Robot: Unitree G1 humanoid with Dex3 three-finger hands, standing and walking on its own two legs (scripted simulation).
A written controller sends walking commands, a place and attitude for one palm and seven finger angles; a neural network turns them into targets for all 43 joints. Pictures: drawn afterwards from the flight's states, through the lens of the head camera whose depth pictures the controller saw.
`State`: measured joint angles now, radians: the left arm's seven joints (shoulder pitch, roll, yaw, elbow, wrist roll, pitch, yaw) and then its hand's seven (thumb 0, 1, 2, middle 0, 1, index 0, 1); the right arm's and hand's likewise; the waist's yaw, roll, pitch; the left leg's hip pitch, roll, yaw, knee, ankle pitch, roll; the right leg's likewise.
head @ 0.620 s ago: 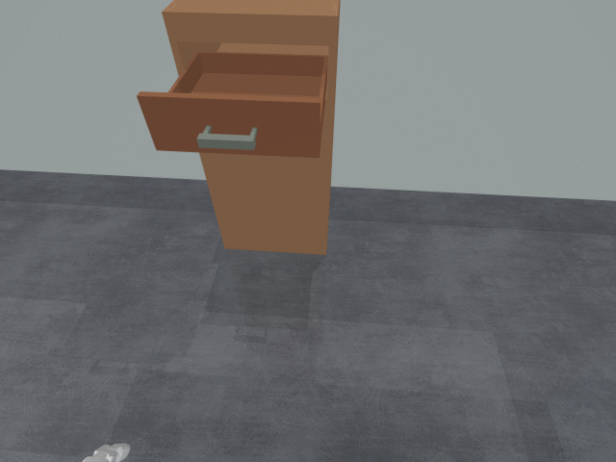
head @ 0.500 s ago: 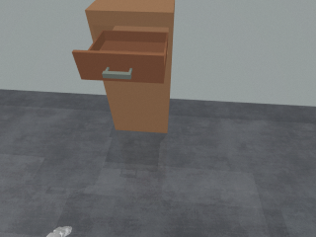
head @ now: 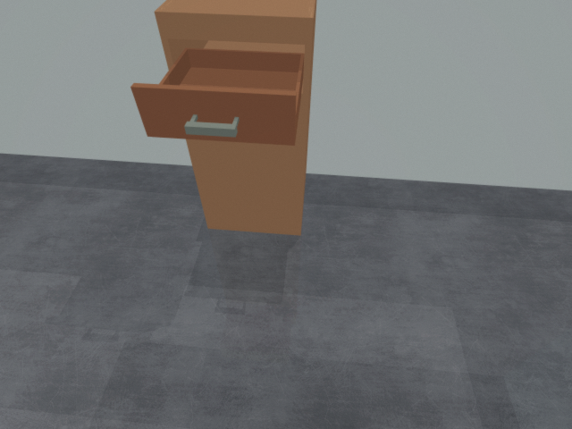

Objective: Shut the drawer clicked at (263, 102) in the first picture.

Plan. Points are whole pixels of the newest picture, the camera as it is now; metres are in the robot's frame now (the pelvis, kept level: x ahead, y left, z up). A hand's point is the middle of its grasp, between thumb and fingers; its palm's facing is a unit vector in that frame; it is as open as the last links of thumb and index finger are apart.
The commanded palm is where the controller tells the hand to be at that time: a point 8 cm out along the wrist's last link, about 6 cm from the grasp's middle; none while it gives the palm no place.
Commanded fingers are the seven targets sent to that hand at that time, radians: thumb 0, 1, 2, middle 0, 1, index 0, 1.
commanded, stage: stand and wait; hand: left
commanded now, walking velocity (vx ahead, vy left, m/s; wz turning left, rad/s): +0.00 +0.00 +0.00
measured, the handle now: (213, 124) +0.77 +0.23 +0.01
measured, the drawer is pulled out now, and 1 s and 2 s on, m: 0.29 0.29 0.29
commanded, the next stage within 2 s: look at it before walking up in 0.20 s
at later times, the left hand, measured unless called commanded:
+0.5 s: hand out of the picture +0.07 +0.24 -0.16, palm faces -0.03 -0.95 -0.31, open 7.3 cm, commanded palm none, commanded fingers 0.00 0.90 0.90 -0.20 -0.30 -0.20 -0.30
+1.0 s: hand out of the picture +0.07 +0.25 -0.16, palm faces -0.02 -0.95 -0.32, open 7.3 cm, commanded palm none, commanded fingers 0.00 0.90 0.90 -0.20 -0.30 -0.20 -0.30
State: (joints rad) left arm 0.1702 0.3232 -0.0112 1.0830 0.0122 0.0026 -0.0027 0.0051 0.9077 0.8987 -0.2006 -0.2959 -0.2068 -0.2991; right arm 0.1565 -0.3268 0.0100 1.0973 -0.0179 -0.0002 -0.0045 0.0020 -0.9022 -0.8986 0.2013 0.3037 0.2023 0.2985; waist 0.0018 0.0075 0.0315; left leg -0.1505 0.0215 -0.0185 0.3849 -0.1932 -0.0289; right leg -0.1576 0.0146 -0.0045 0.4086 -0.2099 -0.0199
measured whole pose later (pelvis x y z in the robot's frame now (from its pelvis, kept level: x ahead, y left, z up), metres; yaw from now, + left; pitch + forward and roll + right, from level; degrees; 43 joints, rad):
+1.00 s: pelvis +0.01 +0.01 +0.00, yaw +0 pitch -2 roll +0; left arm 0.17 0.31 -0.01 1.10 0.01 0.00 0.01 0.00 0.91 0.90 -0.20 -0.30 -0.21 -0.30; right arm 0.14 -0.31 0.01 1.12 -0.02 -0.01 -0.01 0.00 -0.90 -0.90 0.20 0.30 0.20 0.30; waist 0.00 0.00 0.02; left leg -0.13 0.01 -0.01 0.35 -0.19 -0.01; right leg -0.13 0.00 0.00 0.37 -0.20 0.00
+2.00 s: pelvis +0.29 +0.02 -0.01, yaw +0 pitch -1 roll -3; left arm 0.35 0.16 0.05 1.09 0.03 -0.05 0.00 0.00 0.93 0.90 -0.20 -0.30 -0.20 -0.30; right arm 0.19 -0.18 -0.06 1.02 -0.03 -0.03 0.01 0.00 -0.92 -0.90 0.19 0.30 0.19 0.30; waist 0.02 0.00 0.00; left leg -0.47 0.13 0.08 0.76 -0.23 -0.01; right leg -0.11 0.01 -0.17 0.39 -0.26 -0.03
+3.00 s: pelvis +0.37 +0.07 -0.01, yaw -1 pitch -2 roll -1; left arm 0.22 0.19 0.06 1.04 0.02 0.07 0.03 0.00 0.91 0.90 -0.20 -0.30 -0.20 -0.30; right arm 0.26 -0.15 -0.04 1.03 -0.03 0.01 -0.02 0.00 -0.91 -0.90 0.19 0.30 0.20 0.30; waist 0.01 -0.05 0.00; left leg -0.19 0.02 0.06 0.56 -0.33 0.02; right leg -0.43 -0.04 -0.04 0.65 -0.30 0.01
